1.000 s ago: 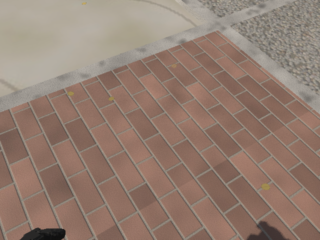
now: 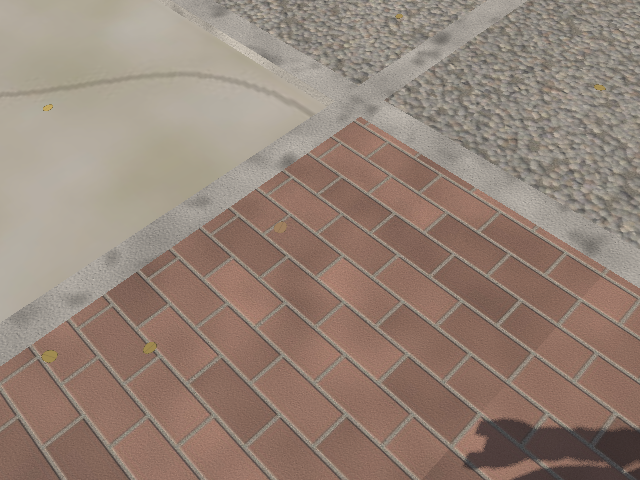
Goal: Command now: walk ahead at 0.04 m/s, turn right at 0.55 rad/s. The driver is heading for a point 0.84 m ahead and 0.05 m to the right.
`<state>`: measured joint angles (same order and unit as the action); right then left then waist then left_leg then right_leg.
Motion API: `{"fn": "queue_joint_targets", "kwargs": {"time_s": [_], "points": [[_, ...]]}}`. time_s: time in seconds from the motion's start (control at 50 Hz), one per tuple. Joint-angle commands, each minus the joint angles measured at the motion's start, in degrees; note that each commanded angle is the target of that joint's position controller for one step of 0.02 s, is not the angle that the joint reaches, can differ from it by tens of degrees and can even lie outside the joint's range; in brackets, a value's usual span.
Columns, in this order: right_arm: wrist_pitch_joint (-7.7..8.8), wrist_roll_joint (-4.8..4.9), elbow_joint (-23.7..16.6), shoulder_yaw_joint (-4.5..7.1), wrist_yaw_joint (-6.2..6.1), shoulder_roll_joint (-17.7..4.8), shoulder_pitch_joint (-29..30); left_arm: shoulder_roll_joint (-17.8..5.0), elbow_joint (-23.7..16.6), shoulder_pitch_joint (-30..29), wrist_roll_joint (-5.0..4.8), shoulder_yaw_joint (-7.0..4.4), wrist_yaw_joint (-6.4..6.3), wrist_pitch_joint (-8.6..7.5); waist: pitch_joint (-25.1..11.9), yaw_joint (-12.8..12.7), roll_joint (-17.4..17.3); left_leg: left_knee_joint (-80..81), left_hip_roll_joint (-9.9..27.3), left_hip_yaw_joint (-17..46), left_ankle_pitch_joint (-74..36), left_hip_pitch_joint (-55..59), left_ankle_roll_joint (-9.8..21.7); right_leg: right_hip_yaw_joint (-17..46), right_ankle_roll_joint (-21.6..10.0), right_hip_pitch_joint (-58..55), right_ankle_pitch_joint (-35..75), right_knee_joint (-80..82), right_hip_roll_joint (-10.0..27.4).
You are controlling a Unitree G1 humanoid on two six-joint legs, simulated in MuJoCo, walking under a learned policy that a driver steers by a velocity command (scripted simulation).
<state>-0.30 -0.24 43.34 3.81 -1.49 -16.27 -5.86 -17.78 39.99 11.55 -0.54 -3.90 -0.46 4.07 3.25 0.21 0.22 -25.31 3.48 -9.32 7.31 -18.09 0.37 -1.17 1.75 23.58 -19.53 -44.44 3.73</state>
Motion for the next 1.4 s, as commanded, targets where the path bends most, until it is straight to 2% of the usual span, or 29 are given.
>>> {"fn": "queue_joint_targets", "kwargs": {"time_s": [0.02,0.04,0.06,0.08,0.1,0.14,0.18,0.42,0.48,0.5,0.54,0.58,0.66,0.76,0.8,0.82,0.86,0.94,1.04,1.1,1.14,1.18,1.2,1.22,1.24,1.26,1.3,1.34,1.4], "points": [[0.09,1.4,-2.8,2.44,-0.1,-9.1,3.3,-5.6,-1.7,7.1,0.28,-2.14,0.65,-0.27,-8.9,-3.3,-6.4,3.8,13.2,8.0,0.9,2.6,7.9,-2.6,-3.7,-11.9,5.8,11.2,-2.3],[-0.27,1.47,-1.4,2.12,0.04,-7.1,0.7,-7.3,-1.4,8.7,0.66,-2.85,0.38,-0.3,-6.9,-3.4,-1.4,-3.5,10.1,4.5,7.0,-1.7,3.5,1.8,-6.2,-15.3,10.3,18.1,-1.3],[-0.52,-0.67,-2.1,1.24,0.46,-3.5,-1.5,-13.8,-2.8,8.8,0.6,-4.22,-0.83,-0.39,-5.2,-0.9,16.8,-22.2,1.6,-2.2,23.5,-15.2,-3.5,22.6,-12.6,-20.5,25.9,24.3,13.3],[-0.3,-0.95,-4.9,1.86,-0.18,-5.4,4.8,-16.6,-5.0,6.8,2.45,-4.29,-0.49,-1.49,-4.3,-3.5,17.3,-33.2,-4.4,7.1,31.5,-21.4,-4.4,32.6,-21.6,-13.6,25.3,27.9,18.9],[-0.36,-0.23,-5.1,2.41,-0.56,-7.0,6.8,-14.4,-5.1,5.0,3.13,-3.83,-0.16,-2.84,-4.4,-3.5,11.5,-38.3,-3.1,11.4,27.0,-21.4,-3.3,28.4,-20.2,-12.3,19.6,28.9,15.8],[-0.72,-0.16,-2.5,3.1,-1.41,-7.4,3.2,-10.6,-5.7,-0.6,1.1,-2.92,-0.53,-3.91,-4.9,-0.3,7.1,-38.5,-1.8,13.0,17.6,-21.2,-2.6,21.9,-13.8,-13.2,14.8,27.4,10.6],[-0.55,-0.53,-1.9,3.29,-1.44,-7.2,1.8,-8.5,-6.2,-1.7,0.48,-1.9,-1.17,-3.79,-6.6,0.5,7.8,-40.4,-2.8,12.9,13.4,-18.5,-3.6,19.4,-13.1,-13.0,21.5,26.2,8.6],[0.83,1.02,-2.0,1.73,0.88,-5.9,2.1,-8.8,-6.7,-0.4,0.76,-1.9,-1.11,-2.19,-7.8,-2.5,9.2,-14.3,-3.9,12.3,13.8,-4.7,-4.4,24.4,-15.1,-14.5,24.9,21.9,7.6],[1.62,0.62,-0.8,1.33,1.68,-4.9,-1.5,-7.4,-6.2,-2.7,-0.16,-1.09,-1.02,-1.96,-7.7,0.5,7.6,2.3,-3.9,11.2,2.4,4.3,-2.2,24.2,-12.2,-12.7,24.7,19.1,5.0],[1.83,-0.21,-0.7,1.48,1.69,-6.4,-2.3,-6.3,-5.7,-1.2,0.12,-0.74,-1.09,-2.21,-8.1,0.2,5.3,5.3,-0.8,13.7,-4.8,9.5,-0.8,23.1,-9.4,-10.0,19.1,18.0,3.0],[1.59,-1.71,-0.7,1.67,1.34,-10.4,-0.2,-3.7,-6.2,2.0,1.26,-0.12,-0.88,-3.08,-7.5,-4.4,-12.4,5.7,13.7,28.4,-19.1,10.4,10.7,10.8,-2.8,-2.6,-5.3,9.3,-7.6],[1.98,-1.22,-1.5,0.45,1.26,-6.4,3.1,-7.1,-5.4,-1.3,1.37,-1.14,-1.23,-3.17,-6.1,-2.1,-10.8,6.9,12.3,27.7,-11.8,7.9,12.2,8.7,-0.1,-4.9,-5.9,6.0,-5.2],[1.47,0.59,0.6,0.97,0.6,-9.9,-1.2,-3.6,-4.2,-3.0,0.77,-0.28,-0.45,-3.15,-2.6,0.4,-11.1,11.3,8.3,26.4,23.3,6.3,8.9,2.4,-0.1,-5.8,-2.3,9.5,-5.8],[1.48,1.56,0.1,0.18,1.03,-7.9,-1.6,-3.4,-1.4,1.8,0.15,-0.51,0.0,-6.03,-1.3,-1.8,-7.8,7.9,6.0,24.5,20.9,-1.1,8.0,2.6,-5.4,-18.5,1.8,20.5,-3.9],[3.11,1.48,-2.5,-1.36,1.53,-3.1,2.9,-7.6,0.9,9.8,0.57,-2.07,0.21,-7.04,-3.0,-5.0,6.8,-10.1,-4.1,11.0,16.1,-12.6,2.7,17.0,-10.7,-27.3,-8.5,26.3,4.8],[3.93,2.04,-3.9,-1.26,1.78,-4.2,4.6,-9.5,1.3,11.6,0.48,-2.58,0.41,-7.25,-0.7,-6.0,12.2,-17.2,-4.4,8.8,18.3,-19.9,1.8,27.9,-14.8,-29.0,-9.9,31.9,13.4],[4.61,3.36,-4.2,-0.08,2.12,-7.0,5.4,-7.7,2.1,14.2,1.03,-2.28,-0.17,-8.3,3.1,-6.5,7.8,-32.5,-1.5,14.9,24.9,-32.0,3.1,31.4,-17.5,-32.8,-4.6,33.5,18.1],[4.36,2.65,-2.9,-0.3,3.62,-4.8,3.5,-5.2,1.4,9.4,0.86,-1.59,-0.55,-8.74,2.4,-4.1,4.6,-31.5,0.9,15.4,10.4,-32.1,2.6,13.8,-12.1,-31.8,11.1,36.1,12.9],[3.8,1.66,-5.6,-1.92,5.21,-1.7,7.8,-7.4,2.3,8.8,0.31,-2.2,-0.66,-9.01,2.9,-4.9,4.8,-17.0,0.7,8.6,-3.8,-18.5,-0.6,-0.9,-10.1,-20.8,17.6,38.2,9.0],[3.4,1.73,-7.4,-1.45,5.54,-3.6,9.0,-8.9,3.7,10.5,-0.43,-2.78,-0.48,-8.83,3.8,-4.3,5.0,-12.6,-0.6,6.8,-2.9,-15.1,1.8,-3.4,-9.4,-22.6,22.0,37.1,11.4],[3.18,1.65,-7.7,-0.31,5.57,-5.8,6.1,-10.1,3.9,10.0,-0.6,-3.1,-0.59,-8.32,0.9,-1.5,6.1,-11.5,-3.6,4.3,0.2,-9.7,4.5,-6.1,-8.0,-25.4,42.1,29.7,12.0],[2.53,1.97,-3.8,2.8,4.81,-10.5,-9.5,-10.0,3.4,9.7,-0.38,-2.78,-1.16,-7.48,-8.6,6.8,5.2,-10.4,-8.7,2.5,0.8,11.6,8.0,-9.7,-5.0,-20.0,54.9,8.8,9.1],[1.75,2.37,-2.0,4.51,3.61,-14.3,-18.6,-8.5,2.1,10.2,0.71,-1.9,-1.48,-7.8,-13.1,10.7,-0.4,-9.8,-3.2,13.5,3.1,27.7,10.7,-9.4,-2.3,-6.1,38.1,-8.7,6.8],[2.06,2.18,-2.9,4.83,3.36,-19.8,-17.1,0.2,-1.1,16.0,1.56,0.74,-0.69,-9.13,-20.8,2.9,-16.8,1.7,12.9,50.5,23.7,40.0,21.4,-3.2,0.9,13.5,-12.9,-29.6,-4.8],[2.96,2.13,-4.3,3.34,3.65,-14.6,-17.0,-5.4,-1.5,8.9,-0.55,-0.02,-0.18,-10.97,-22.8,7.3,-8.7,10.7,14.5,59.5,30.7,38.9,20.6,8.4,-0.4,17.7,-12.9,-34.7,-4.2],[3.72,1.41,-3.7,2.67,3.72,-12.4,-14.6,-7.8,-3.2,4.3,-2.54,-0.79,0.12,-11.8,-13.5,6.6,-7.0,12.0,13.7,52.1,27.0,32.4,18.1,7.3,-1.7,22.3,-7.4,-34.2,-2.1],[4.35,0.84,-5.1,1.98,3.65,-10.0,-7.6,-7.2,-2.8,3.3,-0.17,-0.75,-0.72,-12.49,-6.1,1.8,-0.9,11.4,9.1,39.7,12.4,16.2,15.7,6.9,-2.6,16.8,0.8,-25.7,2.4],[4.47,-0.15,-6.8,1.52,3.32,-8.3,-4.3,-7.0,-2.5,5.5,0.65,-1.12,-0.63,-11.24,-5.2,-1.5,-3.6,13.7,6.0,34.3,5.9,8.4,15.7,7.4,-2.1,11.2,4.0,-22.0,3.9],[4.96,0.71,-6.1,1.51,2.55,-8.2,-5.7,-5.4,-3.0,4.2,1.69,-0.81,-0.67,-9.66,-3.3,-1.7,-3.0,15.4,4.4,28.4,-1.3,3.3,16.4,5.6,0.4,11.5,8.5,-15.7,3.6]]}}
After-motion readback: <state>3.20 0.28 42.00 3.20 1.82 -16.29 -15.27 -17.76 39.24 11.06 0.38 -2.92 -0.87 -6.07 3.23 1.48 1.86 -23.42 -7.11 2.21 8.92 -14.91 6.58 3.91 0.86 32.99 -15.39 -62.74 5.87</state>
